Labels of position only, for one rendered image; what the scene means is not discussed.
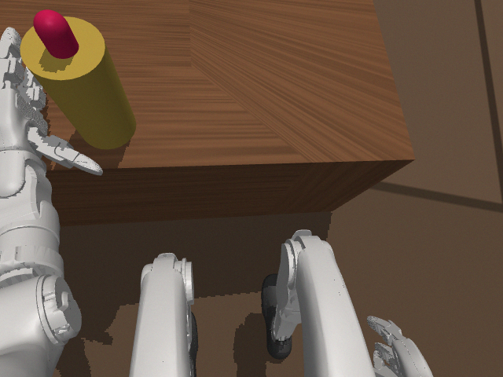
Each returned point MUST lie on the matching right robot hand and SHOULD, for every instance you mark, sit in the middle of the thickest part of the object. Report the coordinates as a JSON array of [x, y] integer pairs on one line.
[[404, 357]]

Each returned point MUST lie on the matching right robot foot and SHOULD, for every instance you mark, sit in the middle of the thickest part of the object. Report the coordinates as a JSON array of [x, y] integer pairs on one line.
[[277, 349]]

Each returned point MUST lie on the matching left robot hand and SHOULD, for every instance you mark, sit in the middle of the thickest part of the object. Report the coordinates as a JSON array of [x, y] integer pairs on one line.
[[22, 126]]

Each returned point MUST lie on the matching left robot arm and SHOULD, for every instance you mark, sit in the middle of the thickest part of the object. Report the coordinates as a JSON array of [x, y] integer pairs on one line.
[[38, 314]]

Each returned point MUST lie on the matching bottle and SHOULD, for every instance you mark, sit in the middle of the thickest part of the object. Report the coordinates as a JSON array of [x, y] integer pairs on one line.
[[69, 58]]

